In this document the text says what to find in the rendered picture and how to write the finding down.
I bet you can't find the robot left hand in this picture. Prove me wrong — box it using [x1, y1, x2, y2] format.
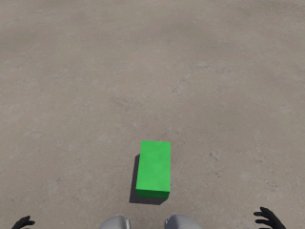
[11, 216, 35, 229]

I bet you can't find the carton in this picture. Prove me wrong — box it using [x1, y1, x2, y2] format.
[135, 140, 171, 199]

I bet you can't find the robot thigh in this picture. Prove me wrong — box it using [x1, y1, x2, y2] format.
[99, 215, 132, 229]
[164, 214, 203, 229]

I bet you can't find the robot left thigh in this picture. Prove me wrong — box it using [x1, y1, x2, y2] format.
[99, 215, 132, 229]

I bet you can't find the robot right hand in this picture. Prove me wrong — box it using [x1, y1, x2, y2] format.
[254, 206, 286, 229]

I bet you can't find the robot right thigh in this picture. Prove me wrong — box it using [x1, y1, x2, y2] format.
[164, 214, 203, 229]

